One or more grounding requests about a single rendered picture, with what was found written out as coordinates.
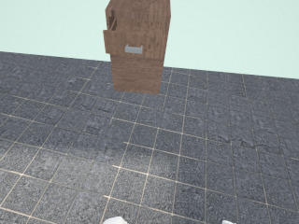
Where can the drawer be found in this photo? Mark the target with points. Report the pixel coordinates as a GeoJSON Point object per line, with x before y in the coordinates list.
{"type": "Point", "coordinates": [136, 33]}

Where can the cabinet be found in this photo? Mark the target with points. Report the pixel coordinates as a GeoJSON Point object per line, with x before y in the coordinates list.
{"type": "Point", "coordinates": [136, 74]}

